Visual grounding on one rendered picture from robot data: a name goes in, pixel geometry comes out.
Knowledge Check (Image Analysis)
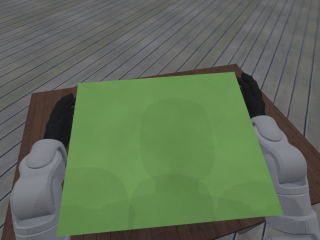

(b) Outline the robot right hand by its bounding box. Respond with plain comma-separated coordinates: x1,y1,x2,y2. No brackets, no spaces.
236,72,266,119

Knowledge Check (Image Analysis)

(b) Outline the carton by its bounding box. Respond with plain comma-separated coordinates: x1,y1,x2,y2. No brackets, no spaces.
56,72,284,237

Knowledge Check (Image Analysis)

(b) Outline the left robot forearm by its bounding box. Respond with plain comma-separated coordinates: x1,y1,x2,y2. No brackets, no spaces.
10,139,71,240

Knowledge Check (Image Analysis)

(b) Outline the robot left hand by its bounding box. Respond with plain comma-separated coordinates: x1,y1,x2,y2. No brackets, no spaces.
43,93,76,148

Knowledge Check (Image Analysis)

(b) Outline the right robot forearm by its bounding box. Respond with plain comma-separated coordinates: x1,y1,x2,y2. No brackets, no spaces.
251,115,320,240

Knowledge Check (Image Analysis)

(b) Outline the table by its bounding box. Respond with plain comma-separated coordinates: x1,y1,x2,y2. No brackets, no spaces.
1,64,320,240

